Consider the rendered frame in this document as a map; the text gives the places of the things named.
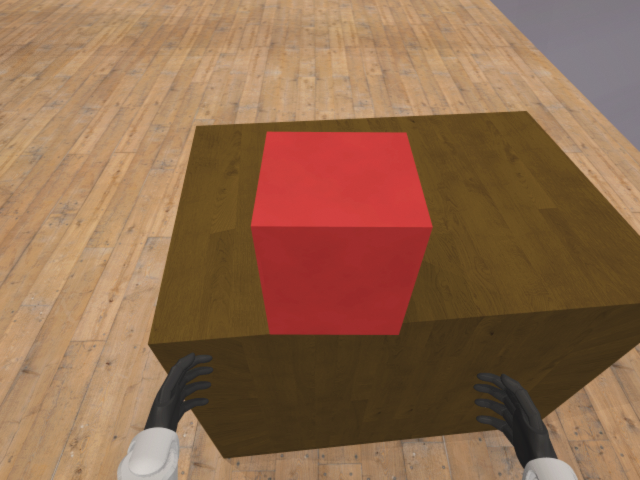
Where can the left robot hand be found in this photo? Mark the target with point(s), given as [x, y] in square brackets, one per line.
[169, 405]

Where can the robot left forearm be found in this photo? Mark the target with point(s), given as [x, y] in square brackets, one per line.
[152, 455]

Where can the pedestal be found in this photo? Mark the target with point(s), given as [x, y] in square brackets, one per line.
[529, 271]

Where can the carton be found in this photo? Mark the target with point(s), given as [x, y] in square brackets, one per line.
[340, 226]

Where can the robot right forearm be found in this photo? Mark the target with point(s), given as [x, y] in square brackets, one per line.
[548, 469]

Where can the right robot hand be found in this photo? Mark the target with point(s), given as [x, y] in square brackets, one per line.
[523, 425]

